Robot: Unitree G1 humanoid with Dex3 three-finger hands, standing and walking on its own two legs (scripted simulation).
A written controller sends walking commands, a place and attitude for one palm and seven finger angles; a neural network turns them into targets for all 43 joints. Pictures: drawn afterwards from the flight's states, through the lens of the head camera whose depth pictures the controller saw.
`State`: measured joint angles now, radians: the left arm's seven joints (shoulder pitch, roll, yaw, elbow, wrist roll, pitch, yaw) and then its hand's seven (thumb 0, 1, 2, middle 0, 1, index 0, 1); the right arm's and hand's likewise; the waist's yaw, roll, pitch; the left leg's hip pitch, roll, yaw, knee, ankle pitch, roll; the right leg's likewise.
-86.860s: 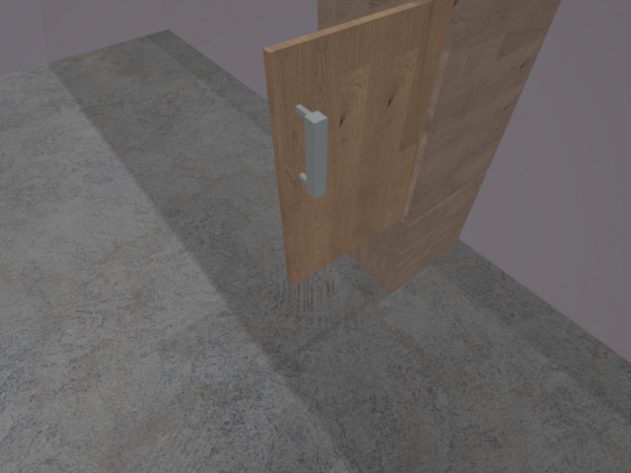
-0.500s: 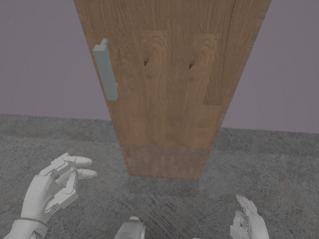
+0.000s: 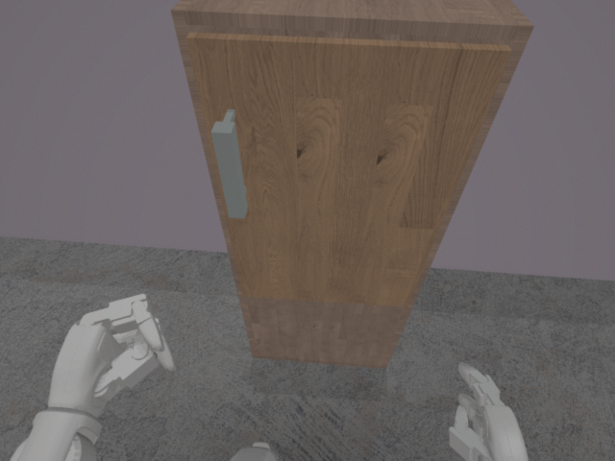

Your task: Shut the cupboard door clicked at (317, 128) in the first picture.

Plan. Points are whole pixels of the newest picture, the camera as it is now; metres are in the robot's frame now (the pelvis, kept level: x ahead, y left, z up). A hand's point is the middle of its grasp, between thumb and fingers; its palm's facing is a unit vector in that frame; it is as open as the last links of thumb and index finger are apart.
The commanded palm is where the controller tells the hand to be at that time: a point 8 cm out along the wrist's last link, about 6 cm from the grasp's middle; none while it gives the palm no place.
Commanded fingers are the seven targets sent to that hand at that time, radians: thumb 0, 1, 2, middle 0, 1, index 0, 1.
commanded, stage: raise the hand and make a fist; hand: left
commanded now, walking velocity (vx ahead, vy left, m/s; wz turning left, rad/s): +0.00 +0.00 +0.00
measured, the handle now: (234, 165) +0.50 +0.16 +0.12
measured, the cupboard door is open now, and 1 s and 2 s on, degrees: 1 1 1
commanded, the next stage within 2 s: bring the fist close to the handle in 0.70 s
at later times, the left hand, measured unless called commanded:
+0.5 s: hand (158, 327) +0.23 +0.18 +0.12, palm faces +0.02 -1.00 -0.06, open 3.1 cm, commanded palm +0.20 +0.23 +0.13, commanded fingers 0.00 0.90 0.90 -1.30 -1.50 -1.30 -1.50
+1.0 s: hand (184, 307) +0.25 +0.16 +0.12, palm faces +0.01 -1.00 -0.05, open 3.1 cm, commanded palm +0.25 +0.21 +0.13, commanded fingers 0.00 0.90 0.90 -1.30 -1.50 -1.30 -1.50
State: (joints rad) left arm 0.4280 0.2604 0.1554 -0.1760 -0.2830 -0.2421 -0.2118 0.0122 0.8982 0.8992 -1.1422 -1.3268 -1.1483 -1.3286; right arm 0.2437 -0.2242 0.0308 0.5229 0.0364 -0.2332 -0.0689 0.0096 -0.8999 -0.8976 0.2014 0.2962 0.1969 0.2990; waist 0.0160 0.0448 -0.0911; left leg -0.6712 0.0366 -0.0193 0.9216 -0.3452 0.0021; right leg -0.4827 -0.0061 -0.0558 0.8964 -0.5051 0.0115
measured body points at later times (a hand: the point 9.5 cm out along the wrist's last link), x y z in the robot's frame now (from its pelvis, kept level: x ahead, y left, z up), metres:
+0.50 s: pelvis +0.00 -0.01 +0.02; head +0.00 -0.02 +0.47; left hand +0.22 +0.23 +0.13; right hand +0.17 -0.24 -0.05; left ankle +0.07 +0.11 -0.69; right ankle -0.03 -0.13 -0.69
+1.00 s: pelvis +0.01 -0.02 +0.02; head +0.00 -0.04 +0.47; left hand +0.25 +0.21 +0.13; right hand +0.19 -0.25 -0.06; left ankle +0.07 +0.11 -0.69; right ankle -0.03 -0.13 -0.69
